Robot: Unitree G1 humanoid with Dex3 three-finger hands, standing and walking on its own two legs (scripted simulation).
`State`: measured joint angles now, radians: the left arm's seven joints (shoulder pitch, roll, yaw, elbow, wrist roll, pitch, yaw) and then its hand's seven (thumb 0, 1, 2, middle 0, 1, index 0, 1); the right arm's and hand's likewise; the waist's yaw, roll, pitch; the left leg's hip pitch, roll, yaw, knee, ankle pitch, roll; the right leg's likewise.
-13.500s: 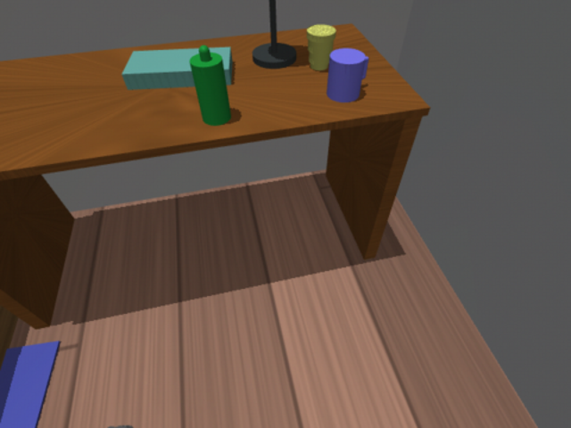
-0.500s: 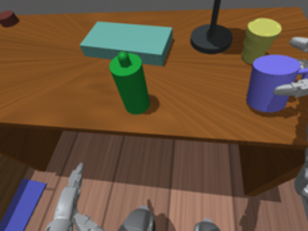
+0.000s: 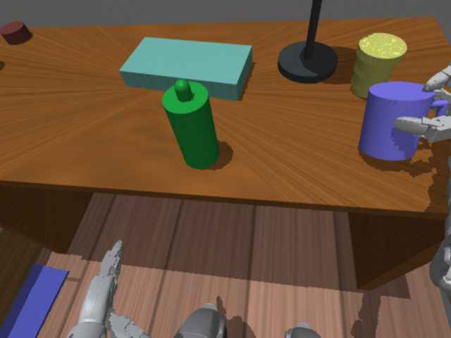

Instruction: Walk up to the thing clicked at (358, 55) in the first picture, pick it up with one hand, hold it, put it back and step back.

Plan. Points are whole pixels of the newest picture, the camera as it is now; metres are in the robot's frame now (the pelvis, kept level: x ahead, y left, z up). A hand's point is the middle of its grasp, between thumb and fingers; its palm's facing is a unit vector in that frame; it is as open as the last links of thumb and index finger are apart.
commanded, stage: settle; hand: right
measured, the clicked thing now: (403, 119) +0.49 -0.22 +0.09
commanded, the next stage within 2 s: lift in 0.68 s
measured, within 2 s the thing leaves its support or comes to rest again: neither
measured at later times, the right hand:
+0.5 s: hand (416, 89) +0.51 -0.23 +0.14, palm faces +0.17 +0.99 +0.02, open 8.6 cm
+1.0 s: hand (415, 79) +0.51 -0.22 +0.16, palm faces +0.17 +0.98 -0.01, open 8.0 cm
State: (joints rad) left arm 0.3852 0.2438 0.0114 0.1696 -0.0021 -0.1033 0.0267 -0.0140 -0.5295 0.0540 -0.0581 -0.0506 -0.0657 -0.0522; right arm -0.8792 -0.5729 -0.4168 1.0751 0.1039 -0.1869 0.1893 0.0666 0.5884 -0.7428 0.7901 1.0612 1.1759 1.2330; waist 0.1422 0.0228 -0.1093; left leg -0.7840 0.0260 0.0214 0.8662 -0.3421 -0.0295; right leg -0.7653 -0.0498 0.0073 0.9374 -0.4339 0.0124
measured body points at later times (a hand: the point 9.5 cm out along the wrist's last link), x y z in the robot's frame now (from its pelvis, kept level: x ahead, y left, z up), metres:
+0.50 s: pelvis +0.03 +0.00 +0.02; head +0.10 -0.02 +0.46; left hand +0.18 +0.26 -0.03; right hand +0.50 -0.28 +0.14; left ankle +0.04 +0.14 -0.69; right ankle +0.01 -0.12 -0.69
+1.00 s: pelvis +0.04 +0.01 +0.03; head +0.10 +0.00 +0.48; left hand +0.19 +0.28 -0.02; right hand +0.49 -0.27 +0.16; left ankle +0.04 +0.14 -0.69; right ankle +0.01 -0.12 -0.69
